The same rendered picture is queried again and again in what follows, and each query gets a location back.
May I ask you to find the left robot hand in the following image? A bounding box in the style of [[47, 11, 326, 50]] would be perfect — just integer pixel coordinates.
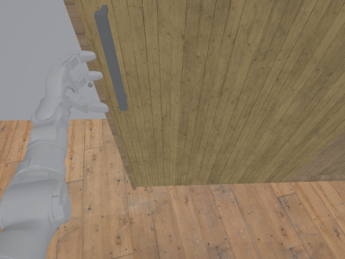
[[45, 50, 109, 113]]

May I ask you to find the wardrobe door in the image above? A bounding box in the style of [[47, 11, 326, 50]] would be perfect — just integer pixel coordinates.
[[294, 130, 345, 176], [74, 0, 345, 187]]

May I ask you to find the handle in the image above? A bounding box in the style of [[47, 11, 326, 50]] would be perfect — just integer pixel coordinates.
[[94, 5, 128, 111]]

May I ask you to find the left robot upper arm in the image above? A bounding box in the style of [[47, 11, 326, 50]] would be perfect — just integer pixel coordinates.
[[0, 179, 72, 259]]

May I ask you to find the left robot forearm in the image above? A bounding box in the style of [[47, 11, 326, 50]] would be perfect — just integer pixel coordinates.
[[0, 96, 71, 229]]

